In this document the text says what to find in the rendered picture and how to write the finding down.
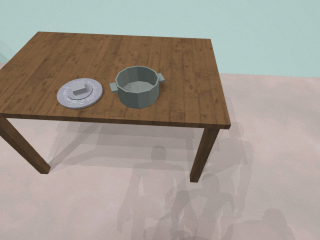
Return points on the lid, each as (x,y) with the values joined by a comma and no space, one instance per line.
(67,99)

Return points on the pot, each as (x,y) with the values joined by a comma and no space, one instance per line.
(137,86)

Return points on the table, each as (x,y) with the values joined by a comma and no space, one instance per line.
(191,96)

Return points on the knob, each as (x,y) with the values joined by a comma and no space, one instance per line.
(78,87)

